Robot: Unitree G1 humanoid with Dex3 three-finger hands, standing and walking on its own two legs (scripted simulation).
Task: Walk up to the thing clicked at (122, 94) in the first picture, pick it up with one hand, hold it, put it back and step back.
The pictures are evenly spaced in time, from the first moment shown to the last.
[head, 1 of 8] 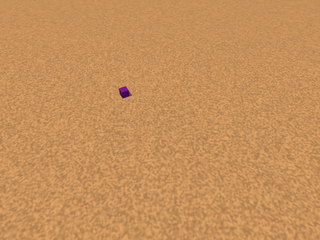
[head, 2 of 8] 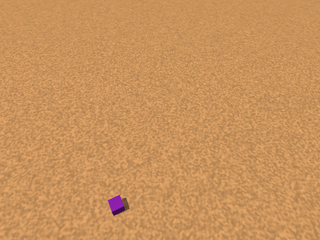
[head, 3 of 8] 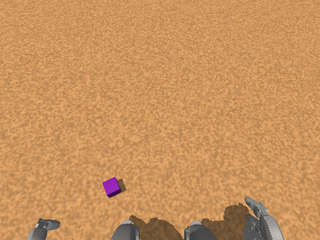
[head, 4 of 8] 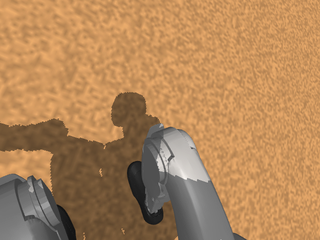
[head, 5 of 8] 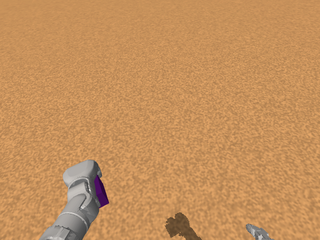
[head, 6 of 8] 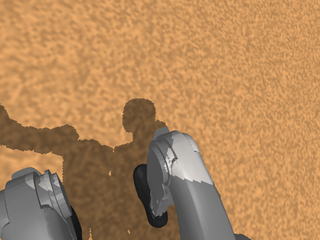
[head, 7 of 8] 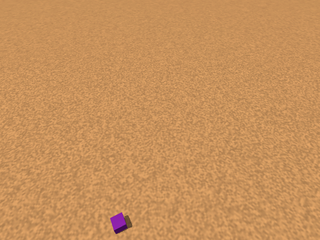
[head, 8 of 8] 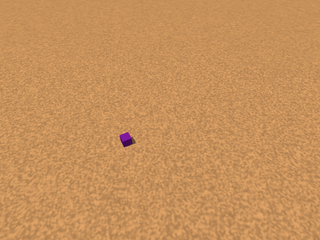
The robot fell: no
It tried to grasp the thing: yes
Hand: left
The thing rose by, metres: 0.67
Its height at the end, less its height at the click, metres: +0.00
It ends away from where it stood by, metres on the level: 0.02
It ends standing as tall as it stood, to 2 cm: yes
